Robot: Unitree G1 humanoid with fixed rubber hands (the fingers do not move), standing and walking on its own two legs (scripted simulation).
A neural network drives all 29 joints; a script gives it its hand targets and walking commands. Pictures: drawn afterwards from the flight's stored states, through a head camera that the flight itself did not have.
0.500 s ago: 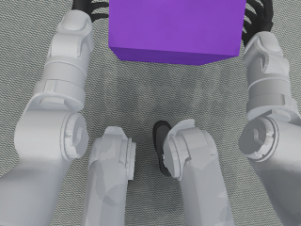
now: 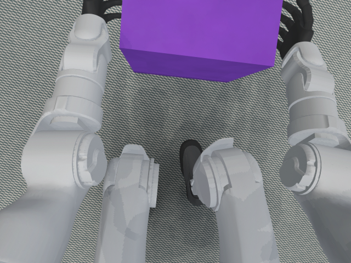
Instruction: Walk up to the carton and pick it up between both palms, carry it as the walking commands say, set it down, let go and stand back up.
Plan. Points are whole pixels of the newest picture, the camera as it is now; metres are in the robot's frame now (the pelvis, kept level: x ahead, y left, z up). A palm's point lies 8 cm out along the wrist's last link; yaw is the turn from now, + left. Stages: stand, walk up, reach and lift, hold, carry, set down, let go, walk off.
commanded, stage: set down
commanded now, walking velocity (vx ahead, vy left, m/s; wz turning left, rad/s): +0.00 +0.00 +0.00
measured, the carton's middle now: (192, 27) +0.57 -0.08 -0.24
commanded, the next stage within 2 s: none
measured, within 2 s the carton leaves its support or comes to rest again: neither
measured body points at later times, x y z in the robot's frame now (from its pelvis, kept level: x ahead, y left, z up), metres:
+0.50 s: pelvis +0.00 +0.02 -0.01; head +0.34 +0.03 +0.29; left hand +0.57 +0.12 -0.14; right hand +0.51 -0.25 -0.14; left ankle +0.09 +0.09 -0.34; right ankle +0.14 -0.09 -0.34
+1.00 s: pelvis +0.00 -0.01 -0.01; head +0.37 -0.01 +0.24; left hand +0.54 +0.13 -0.21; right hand +0.49 -0.26 -0.19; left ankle +0.09 +0.09 -0.34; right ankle +0.14 -0.09 -0.34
